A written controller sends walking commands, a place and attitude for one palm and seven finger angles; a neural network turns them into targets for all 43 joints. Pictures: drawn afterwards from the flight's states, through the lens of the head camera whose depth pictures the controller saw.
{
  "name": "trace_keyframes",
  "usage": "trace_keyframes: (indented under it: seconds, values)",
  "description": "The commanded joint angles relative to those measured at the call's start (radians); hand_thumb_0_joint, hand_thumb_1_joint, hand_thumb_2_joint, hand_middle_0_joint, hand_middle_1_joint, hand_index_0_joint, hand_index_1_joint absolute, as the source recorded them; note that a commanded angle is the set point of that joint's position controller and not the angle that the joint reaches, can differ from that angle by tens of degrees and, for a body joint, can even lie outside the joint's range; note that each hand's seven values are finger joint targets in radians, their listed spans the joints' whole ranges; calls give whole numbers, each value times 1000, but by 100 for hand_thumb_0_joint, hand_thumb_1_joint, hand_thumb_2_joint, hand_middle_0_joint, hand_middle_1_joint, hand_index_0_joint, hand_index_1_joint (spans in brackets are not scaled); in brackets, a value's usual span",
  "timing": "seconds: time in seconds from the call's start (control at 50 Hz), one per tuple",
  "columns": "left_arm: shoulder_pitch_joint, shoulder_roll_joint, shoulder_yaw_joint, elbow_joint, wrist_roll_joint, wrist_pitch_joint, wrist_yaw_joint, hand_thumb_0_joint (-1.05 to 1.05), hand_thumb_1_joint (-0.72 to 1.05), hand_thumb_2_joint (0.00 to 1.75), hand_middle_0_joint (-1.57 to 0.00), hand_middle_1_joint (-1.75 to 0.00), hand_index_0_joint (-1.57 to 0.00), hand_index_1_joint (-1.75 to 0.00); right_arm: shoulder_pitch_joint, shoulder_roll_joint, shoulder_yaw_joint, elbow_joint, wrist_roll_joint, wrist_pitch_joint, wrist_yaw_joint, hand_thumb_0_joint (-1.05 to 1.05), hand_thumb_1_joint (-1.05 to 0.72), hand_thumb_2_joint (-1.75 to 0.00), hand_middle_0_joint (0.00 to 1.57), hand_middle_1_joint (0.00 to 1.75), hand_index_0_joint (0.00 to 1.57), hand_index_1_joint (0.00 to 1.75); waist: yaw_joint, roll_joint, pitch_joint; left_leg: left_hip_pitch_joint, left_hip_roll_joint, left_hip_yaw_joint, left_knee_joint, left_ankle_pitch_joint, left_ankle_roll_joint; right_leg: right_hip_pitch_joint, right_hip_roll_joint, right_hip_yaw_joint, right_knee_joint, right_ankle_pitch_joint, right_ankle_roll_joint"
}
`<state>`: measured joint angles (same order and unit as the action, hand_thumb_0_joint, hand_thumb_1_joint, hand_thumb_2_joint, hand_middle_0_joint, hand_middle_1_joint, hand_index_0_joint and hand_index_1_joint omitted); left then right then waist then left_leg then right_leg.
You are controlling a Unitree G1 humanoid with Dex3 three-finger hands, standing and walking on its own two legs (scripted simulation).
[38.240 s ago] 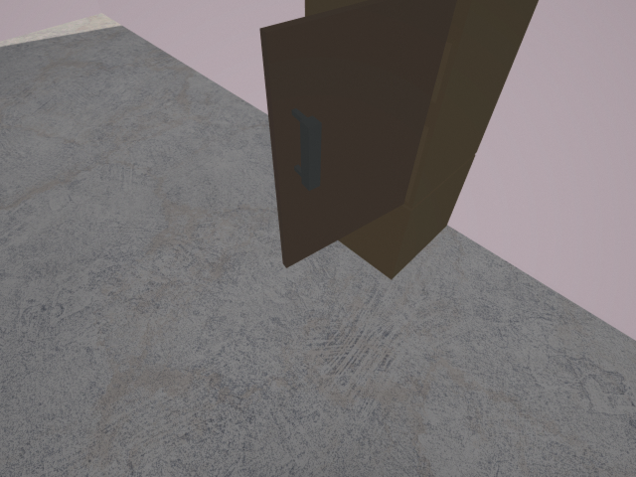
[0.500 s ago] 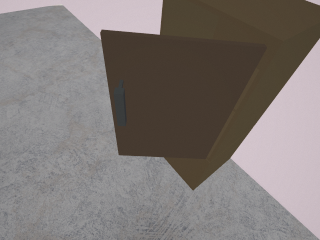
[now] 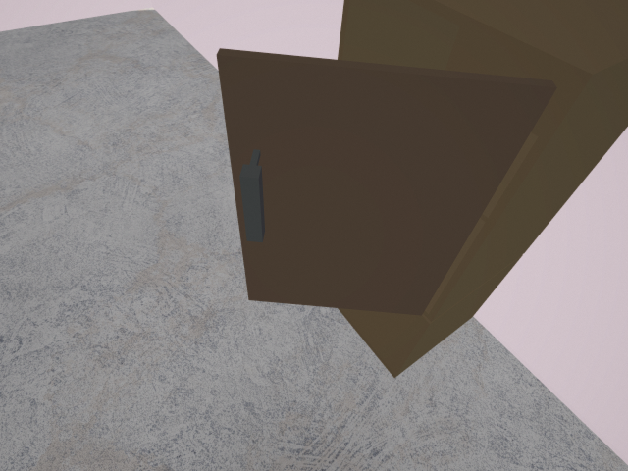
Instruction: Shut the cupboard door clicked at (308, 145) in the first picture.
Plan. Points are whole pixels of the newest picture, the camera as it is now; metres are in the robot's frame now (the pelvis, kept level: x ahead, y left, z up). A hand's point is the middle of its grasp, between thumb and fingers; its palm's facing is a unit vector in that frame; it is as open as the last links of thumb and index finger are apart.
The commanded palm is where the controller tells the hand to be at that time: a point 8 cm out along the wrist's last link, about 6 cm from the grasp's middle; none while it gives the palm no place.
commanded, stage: come to a stop and stand still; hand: left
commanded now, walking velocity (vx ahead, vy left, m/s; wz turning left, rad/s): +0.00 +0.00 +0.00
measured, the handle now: (255, 196) +0.50 +0.14 +0.04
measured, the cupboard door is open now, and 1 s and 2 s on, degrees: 51 51 51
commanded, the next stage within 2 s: look again from close up in 0.12 s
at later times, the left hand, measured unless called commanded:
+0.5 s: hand out of the picture +0.00 +0.20 -0.17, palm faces -0.01 -0.96 -0.28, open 7.3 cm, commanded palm none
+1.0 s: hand out of the picture -0.03 +0.16 -0.18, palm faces -0.02 -0.98 -0.18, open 7.3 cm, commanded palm none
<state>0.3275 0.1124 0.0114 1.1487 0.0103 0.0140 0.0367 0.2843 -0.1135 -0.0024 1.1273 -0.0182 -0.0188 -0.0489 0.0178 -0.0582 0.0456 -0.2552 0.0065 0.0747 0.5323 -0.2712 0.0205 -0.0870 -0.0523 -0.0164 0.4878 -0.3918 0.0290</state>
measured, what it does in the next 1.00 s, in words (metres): stands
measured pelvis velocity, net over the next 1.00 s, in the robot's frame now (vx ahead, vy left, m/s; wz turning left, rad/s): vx -0.02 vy -0.02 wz -0.03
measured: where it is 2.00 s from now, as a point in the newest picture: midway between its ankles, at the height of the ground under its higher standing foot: outside the picture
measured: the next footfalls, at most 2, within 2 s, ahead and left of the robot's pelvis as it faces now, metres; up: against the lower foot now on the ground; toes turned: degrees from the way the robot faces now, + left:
right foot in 1.52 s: +0.08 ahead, -0.16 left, +0.00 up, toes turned -1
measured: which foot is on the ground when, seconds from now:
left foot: down 0.00-1.00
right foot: down 0.00-1.00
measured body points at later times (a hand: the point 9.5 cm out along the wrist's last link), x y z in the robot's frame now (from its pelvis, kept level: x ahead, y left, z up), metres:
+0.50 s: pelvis -0.03 +0.01 +0.00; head -0.02 -0.01 +0.45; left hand +0.00 +0.25 -0.15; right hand +0.01 -0.23 -0.16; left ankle +0.01 +0.11 -0.73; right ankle -0.08 -0.14 -0.73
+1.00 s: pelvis -0.02 -0.02 +0.00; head -0.01 -0.01 +0.45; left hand -0.03 +0.21 -0.17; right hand -0.01 -0.25 -0.15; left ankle +0.01 +0.11 -0.73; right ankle -0.08 -0.14 -0.73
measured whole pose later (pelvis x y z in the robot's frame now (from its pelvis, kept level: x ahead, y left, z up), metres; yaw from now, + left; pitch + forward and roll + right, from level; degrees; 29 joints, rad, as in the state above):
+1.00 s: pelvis -0.02 -0.02 +0.00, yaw -2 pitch +0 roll +0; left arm 0.33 0.18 -0.01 1.08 0.02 0.00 0.01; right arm 0.27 -0.17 0.00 1.07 -0.02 0.00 -0.01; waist 0.01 -0.03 0.02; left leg -0.30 0.04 0.09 0.56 -0.26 0.00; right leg -0.17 -0.02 0.00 0.56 -0.40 0.00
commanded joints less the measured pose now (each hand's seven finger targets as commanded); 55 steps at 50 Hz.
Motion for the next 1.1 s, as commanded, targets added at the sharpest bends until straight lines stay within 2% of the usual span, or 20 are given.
trace_keyframes:
  seconds: [0.0,0.04,0.18,0.2,0.22,0.24,0.28,0.34,0.4,0.42,0.46,0.52,0.56,0.78,0.82,0.88,0.94,1.02,1.06,1.08]
  values:
    - [93,71,6,0,-1,-5,7,0,90,90,-20,-30,-20,-30,63,-128,-20,-5,11,-4,-12,0,-90,-90,20,30,20,30,-11,111,4,137,120,-121,-109,511,29,-70,-35,24,-106,281,-45]
    - [74,81,5,0,1,-7,7,0,90,90,-20,-30,-20,-30,59,-123,-23,-2,12,0,-8,0,-90,-90,20,30,20,30,-19,54,21,130,104,-108,-111,458,11,-65,-45,26,-123,329,-46]
    - [39,112,5,-16,-1,-10,4,0,90,90,-20,-30,-20,-30,37,-141,-22,-9,10,2,2,0,-90,-90,20,30,20,30,-20,57,3,135,98,-106,-158,356,-2,-42,-58,32,-158,288,-43]
    - [65,133,-7,-28,23,-52,45,0,90,90,-20,-30,-20,-30,-17,-187,-19,-81,15,-16,23,0,-90,-90,20,30,20,30,-14,182,19,143,113,-97,27,651,-14,-153,-56,74,-113,442,-36]
    - [26,168,4,-78,14,-51,38,0,90,90,-20,-30,-20,-30,35,-165,-22,-90,3,-15,28,0,-90,-90,20,30,20,30,-41,202,-24,87,113,-121,9,459,0,-100,-55,44,-72,243,-61]
    - [23,169,7,-87,15,-56,31,0,90,90,-20,-30,-20,-30,22,-169,-22,-101,-4,-18,32,0,-90,-90,20,30,20,30,-20,227,-44,73,111,-116,0,432,-1,-96,-52,39,-59,257,-69]
    - [17,153,4,-100,10,-49,22,0,90,90,-20,-30,-20,-30,24,-180,-25,-131,0,-13,25,0,-90,-90,20,30,20,30,-27,140,-94,91,121,-133,-4,410,29,-100,-21,16,-12,202,-68]
    - [13,142,-2,-114,8,-40,17,0,90,90,-20,-30,-20,-30,2,-179,-23,-152,0,-9,24,0,-90,-90,20,30,20,30,-14,91,-26,29,116,-129,-33,319,40,-127,-12,19,-17,161,-63]
    - [-14,169,-4,-130,6,-35,11,0,90,90,-20,-30,-20,-30,-13,-176,-23,-162,1,2,32,0,-90,-90,20,30,20,30,-26,14,20,8,89,-108,-73,103,22,-183,-27,51,-54,72,-63]
    - [-23,174,-4,-135,7,-31,9,0,90,90,-20,-30,-20,-30,-14,-182,-24,-163,1,4,34,0,-90,-90,20,30,20,30,-28,18,44,-2,86,-107,-95,45,19,-204,-24,53,-61,19,-62]
    - [-13,188,-4,-138,7,-32,6,0,90,90,-20,-30,-20,-30,-17,-180,-21,-159,0,2,36,0,-90,-90,20,30,20,30,-21,44,28,4,82,-104,-104,48,19,-193,-28,58,-62,33,-63]
    - [-13,199,-7,-140,6,-31,3,0,90,90,-20,-30,-20,-30,-15,-188,-22,-153,1,2,38,0,-90,-90,20,30,20,30,-23,6,29,22,81,-96,-115,24,15,-219,-33,71,-83,2,-63]
    - [-6,206,-7,-139,6,-35,3,0,90,90,-20,-30,-20,-30,-16,-189,-19,-147,2,-3,36,0,-90,-90,20,30,20,30,-20,23,9,41,82,-86,-106,91,16,-201,-35,77,-79,78,-62]
    - [12,216,-8,-116,4,-38,-1,0,90,90,-20,-30,-20,-30,-32,-191,-18,-106,8,-8,32,0,-90,-90,20,30,20,30,-13,29,-3,72,93,-70,-105,154,9,-185,-45,90,-105,177,-59]
    - [32,191,-10,-99,6,-32,-4,0,90,90,-20,-30,-20,-30,-11,-174,-16,-89,4,-4,33,0,-90,-90,20,30,20,30,-16,39,-17,75,94,-63,-98,58,8,-184,-33,79,-99,51,-60]
    - [47,187,-3,-98,10,-23,-12,0,90,90,-20,-30,-20,-30,-8,-175,-23,-91,-3,3,36,0,-90,-90,20,30,20,30,-16,62,54,9,98,-75,-108,-137,16,-235,-19,81,-100,-125,-79]
    - [64,171,5,-97,14,-23,-19,0,90,90,-20,-30,-20,-30,5,-179,-32,-94,-5,3,35,0,-90,-90,20,30,20,30,-17,93,86,-23,124,-115,-131,-211,34,-258,6,56,-58,-145,-85]
    - [103,151,12,-94,16,-33,-26,0,90,90,-20,-30,-20,-30,29,-200,-45,-99,-5,-8,30,0,-90,-90,20,30,20,30,-13,151,27,8,179,-160,-123,-120,68,-247,23,9,30,-45,-84]
    - [123,151,17,-89,17,-39,-26,0,90,90,-20,-30,-20,-30,26,-194,-45,-101,-3,-14,26,0,-90,-90,20,30,20,30,-2,93,9,-18,172,-124,-38,20,70,-194,12,28,15,48,-89]
    - [146,159,21,-80,15,-42,-24,0,90,90,-20,-30,-20,-30,9,-177,-42,-106,-2,-18,25,0,-90,-90,20,30,20,30,9,37,-11,-49,140,-66,46,83,54,-142,-16,73,-22,116,-99]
